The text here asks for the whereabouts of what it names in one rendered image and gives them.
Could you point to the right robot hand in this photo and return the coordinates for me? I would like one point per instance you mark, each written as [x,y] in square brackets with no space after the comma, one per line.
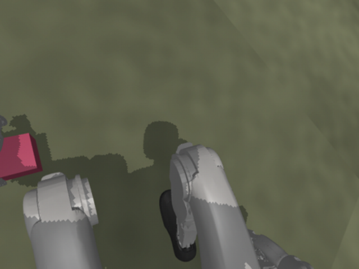
[269,253]

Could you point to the right robot foot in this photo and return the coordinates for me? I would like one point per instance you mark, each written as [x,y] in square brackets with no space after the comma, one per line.
[169,220]

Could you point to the carton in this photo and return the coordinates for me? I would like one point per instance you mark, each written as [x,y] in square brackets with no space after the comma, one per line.
[19,156]

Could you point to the right robot arm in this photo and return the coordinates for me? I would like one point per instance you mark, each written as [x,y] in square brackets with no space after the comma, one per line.
[292,262]

